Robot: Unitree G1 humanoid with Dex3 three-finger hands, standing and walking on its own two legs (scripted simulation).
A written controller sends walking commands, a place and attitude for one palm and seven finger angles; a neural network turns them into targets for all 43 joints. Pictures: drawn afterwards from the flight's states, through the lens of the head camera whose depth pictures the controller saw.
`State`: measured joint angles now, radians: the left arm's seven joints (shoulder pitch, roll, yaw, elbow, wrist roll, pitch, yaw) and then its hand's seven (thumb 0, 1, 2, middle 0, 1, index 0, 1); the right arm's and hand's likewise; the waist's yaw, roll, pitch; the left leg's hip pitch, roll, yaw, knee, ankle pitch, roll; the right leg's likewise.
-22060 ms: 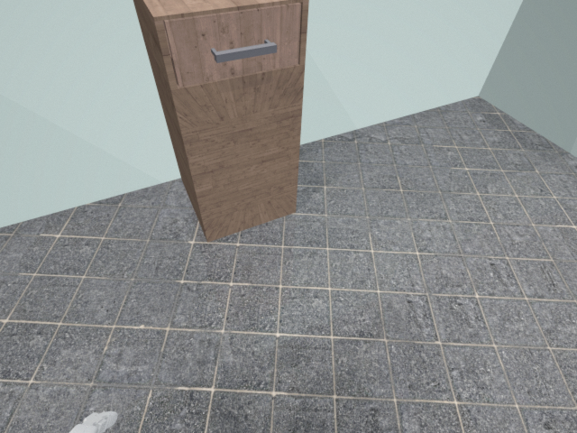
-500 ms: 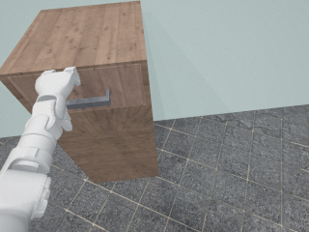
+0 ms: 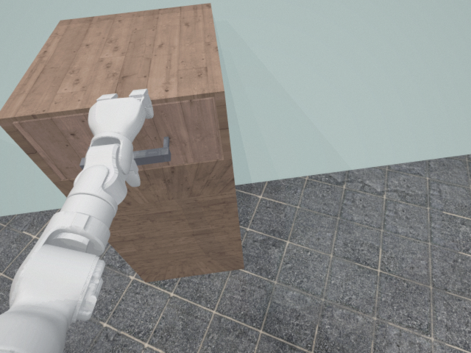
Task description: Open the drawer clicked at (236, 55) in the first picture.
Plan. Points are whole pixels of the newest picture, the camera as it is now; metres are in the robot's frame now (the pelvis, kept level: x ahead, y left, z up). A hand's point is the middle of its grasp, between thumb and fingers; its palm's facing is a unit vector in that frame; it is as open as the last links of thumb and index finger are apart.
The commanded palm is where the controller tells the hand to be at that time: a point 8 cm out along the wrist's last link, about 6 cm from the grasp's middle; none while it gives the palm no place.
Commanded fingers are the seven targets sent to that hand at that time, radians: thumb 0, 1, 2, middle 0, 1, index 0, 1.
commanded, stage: move the hooked fingers above the handle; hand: left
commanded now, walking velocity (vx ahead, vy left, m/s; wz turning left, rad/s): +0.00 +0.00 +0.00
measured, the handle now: (127, 152) +0.50 +0.23 +0.05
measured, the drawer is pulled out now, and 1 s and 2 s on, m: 0.00 0.00 0.00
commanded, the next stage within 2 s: none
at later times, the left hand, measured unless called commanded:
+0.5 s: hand (135, 136) +0.47 +0.18 +0.12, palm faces +0.15 -0.04 -0.99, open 13.8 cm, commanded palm +0.43 +0.24 +0.17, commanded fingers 0.00 -0.50 0.30 -0.30 -1.20 -0.30 -1.20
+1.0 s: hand (123, 163) +0.43 +0.20 +0.10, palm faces +0.02 -0.04 -1.00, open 13.8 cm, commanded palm +0.43 +0.24 +0.17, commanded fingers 0.00 -0.50 0.30 -0.30 -1.20 -0.30 -1.20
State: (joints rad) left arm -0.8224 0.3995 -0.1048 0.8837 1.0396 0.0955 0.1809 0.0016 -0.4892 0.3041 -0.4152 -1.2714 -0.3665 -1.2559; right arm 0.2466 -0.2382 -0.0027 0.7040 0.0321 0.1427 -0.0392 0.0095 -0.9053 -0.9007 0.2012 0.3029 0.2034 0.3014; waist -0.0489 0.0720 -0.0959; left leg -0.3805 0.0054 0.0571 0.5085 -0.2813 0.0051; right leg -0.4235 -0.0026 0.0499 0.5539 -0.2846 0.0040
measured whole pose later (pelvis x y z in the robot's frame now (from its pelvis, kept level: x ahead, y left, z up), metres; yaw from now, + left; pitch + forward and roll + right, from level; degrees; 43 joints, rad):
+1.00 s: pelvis -0.01 +0.00 -0.01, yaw +4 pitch +9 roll +0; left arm -0.75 0.49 -0.21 0.69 0.96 -0.19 0.10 0.00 -0.49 0.30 -0.33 -1.20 -0.33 -1.21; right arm 0.31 -0.31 -0.08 0.72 0.03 0.07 -0.07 0.01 -0.91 -0.90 0.20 0.30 0.20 0.30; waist -0.02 0.02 -0.05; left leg -0.46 0.00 -0.02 0.61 -0.31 0.00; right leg -0.44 -0.01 -0.03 0.59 -0.31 0.00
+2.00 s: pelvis -0.01 -0.01 +0.00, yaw +0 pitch +8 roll +1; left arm -0.80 0.51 -0.07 0.97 1.02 0.08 0.01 0.00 -0.49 0.30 -0.35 -1.23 -0.33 -1.25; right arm 0.28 -0.24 0.02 0.65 0.05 0.14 -0.08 0.01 -0.90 -0.90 0.20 0.30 0.21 0.30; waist -0.07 0.07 -0.08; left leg -0.37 0.02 0.06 0.51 -0.27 0.00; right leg -0.41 0.01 0.05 0.55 -0.27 0.00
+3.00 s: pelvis -0.01 +0.00 -0.01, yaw +3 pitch +11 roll +0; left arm -0.91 0.42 -0.15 0.95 1.02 0.12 0.21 0.00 -0.49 0.30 -0.40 -1.26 -0.41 -1.32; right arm 0.31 -0.28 -0.05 0.75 0.03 0.10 -0.02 0.01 -0.91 -0.90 0.20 0.30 0.20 0.30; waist -0.06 0.06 -0.12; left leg -0.50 0.00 0.01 0.61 -0.31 0.01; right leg -0.50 -0.01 0.00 0.61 -0.30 0.00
